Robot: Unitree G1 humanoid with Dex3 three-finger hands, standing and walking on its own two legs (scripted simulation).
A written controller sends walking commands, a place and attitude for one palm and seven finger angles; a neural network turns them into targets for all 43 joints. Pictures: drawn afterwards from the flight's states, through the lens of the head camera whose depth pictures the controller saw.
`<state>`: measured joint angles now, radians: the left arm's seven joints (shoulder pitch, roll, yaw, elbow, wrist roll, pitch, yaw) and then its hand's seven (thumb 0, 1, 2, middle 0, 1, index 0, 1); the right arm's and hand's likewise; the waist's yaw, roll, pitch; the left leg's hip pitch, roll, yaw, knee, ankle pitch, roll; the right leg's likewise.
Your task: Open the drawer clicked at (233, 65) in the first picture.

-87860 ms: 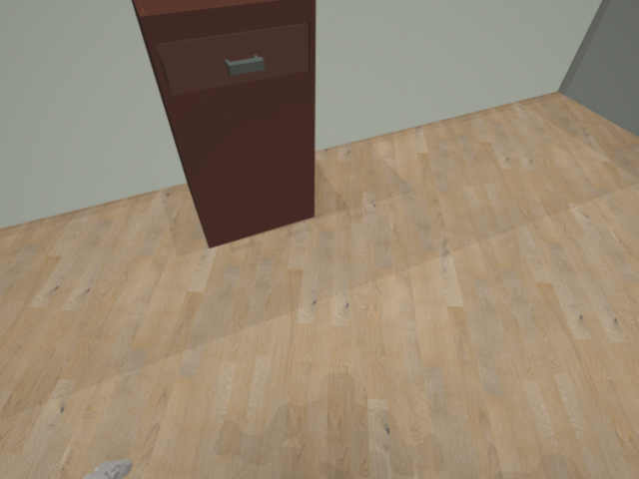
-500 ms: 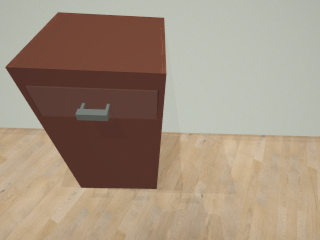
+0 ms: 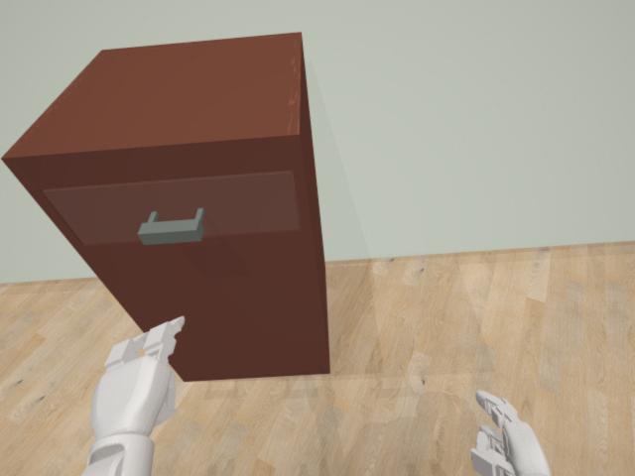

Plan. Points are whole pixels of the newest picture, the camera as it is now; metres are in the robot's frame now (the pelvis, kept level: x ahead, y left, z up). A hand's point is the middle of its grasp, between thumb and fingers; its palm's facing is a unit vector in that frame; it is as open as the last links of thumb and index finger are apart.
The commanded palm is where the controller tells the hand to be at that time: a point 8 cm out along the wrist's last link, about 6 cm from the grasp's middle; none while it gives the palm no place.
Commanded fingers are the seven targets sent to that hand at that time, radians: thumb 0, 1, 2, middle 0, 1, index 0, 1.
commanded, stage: raise the hand with hooked fingers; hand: left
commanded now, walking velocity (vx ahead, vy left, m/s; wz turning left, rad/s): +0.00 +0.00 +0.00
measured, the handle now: (174, 223) +0.53 +0.30 +0.01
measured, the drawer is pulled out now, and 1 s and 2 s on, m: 0.00 0.00 0.00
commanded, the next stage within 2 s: move the hooked fingers above the handle in 1.58 s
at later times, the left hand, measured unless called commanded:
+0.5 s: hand (160, 361) +0.26 +0.23 +0.02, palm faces +0.01 -0.10 -0.99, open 10.9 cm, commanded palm +0.23 +0.23 +0.08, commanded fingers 0.00 -0.08 0.48 -0.27 -0.93 -0.27 -0.93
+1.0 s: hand (136, 284) +0.33 +0.26 +0.09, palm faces +0.10 -0.10 -0.99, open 13.5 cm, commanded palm +0.30 +0.27 +0.15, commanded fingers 0.00 -0.50 0.30 -0.30 -1.20 -0.30 -1.20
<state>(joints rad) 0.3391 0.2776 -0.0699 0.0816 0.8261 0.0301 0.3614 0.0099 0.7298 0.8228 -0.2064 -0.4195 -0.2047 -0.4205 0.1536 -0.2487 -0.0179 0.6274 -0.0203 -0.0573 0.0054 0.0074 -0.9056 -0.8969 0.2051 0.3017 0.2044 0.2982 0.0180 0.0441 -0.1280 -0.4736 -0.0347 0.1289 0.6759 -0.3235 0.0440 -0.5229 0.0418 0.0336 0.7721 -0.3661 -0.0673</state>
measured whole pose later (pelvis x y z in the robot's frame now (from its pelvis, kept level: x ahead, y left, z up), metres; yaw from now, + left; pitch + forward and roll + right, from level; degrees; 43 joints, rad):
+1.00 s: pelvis +0.04 +0.04 +0.01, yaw -2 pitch +4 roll +0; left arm 0.00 0.41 -0.13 0.01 0.96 0.23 0.17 0.00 -0.42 0.34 -0.32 -1.15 -0.31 -1.15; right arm 0.08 -0.23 0.00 0.61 0.01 0.13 -0.04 0.01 -0.91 -0.90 0.20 0.30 0.20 0.30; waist 0.06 0.06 -0.07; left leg -0.31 -0.10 -0.05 0.59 -0.33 0.07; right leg -0.33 0.05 0.07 0.61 -0.35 -0.02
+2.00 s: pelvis +0.01 +0.01 +0.02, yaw +0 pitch +3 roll +0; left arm -0.26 0.52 -0.03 0.31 0.94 0.04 0.08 0.00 -0.49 0.30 -0.32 -1.20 -0.32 -1.20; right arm 0.14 -0.25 0.01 0.64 0.03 0.10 -0.07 0.01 -0.90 -0.90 0.21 0.30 0.20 0.30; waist 0.07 0.06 -0.02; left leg -0.30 -0.08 -0.09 0.51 -0.25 0.03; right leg -0.30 0.07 0.03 0.52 -0.26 -0.05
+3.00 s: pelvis +0.03 +0.05 +0.01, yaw -1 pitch +11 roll -1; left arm -0.56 0.50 -0.06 0.69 1.01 -0.04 0.15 0.00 -0.49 0.30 -0.32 -1.20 -0.32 -1.20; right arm 0.28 -0.25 -0.04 0.66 0.02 0.17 -0.04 0.00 -0.90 -0.90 0.21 0.30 0.21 0.30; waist 0.00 0.05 -0.10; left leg -0.52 -0.10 -0.06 0.67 -0.33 0.08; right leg -0.50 0.05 0.04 0.63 -0.33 -0.01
